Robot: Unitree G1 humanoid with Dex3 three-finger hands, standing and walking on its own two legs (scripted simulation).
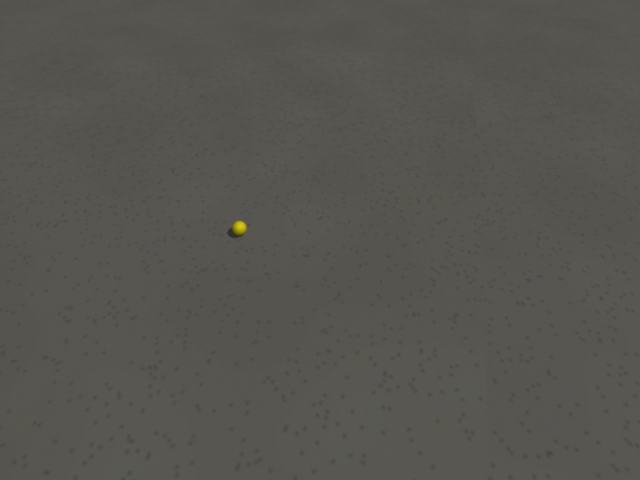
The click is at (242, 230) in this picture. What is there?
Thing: free ball
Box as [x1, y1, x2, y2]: [232, 221, 246, 234]
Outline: 236,221 232,226 232,230 236,234 244,233 246,229 245,224 241,221
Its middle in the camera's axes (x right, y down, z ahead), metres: -0.35 -0.04 +1.68
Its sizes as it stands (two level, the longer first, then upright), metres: 0.064 0.064 0.064
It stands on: the floor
